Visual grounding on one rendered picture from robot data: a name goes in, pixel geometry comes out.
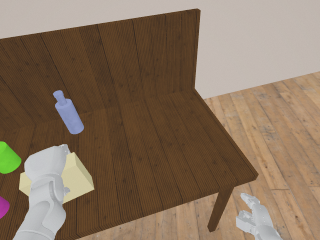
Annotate sponge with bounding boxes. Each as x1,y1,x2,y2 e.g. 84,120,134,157
19,152,94,204

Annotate robot left hand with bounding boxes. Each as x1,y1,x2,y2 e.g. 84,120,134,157
24,144,71,196

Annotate robot right hand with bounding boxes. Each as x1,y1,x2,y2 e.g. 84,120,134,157
236,193,274,237

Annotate right robot forearm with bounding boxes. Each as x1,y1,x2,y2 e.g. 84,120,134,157
255,225,283,240

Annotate left robot forearm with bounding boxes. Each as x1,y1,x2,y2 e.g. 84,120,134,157
13,174,66,240

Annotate table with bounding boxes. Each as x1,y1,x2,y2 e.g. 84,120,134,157
0,8,259,240

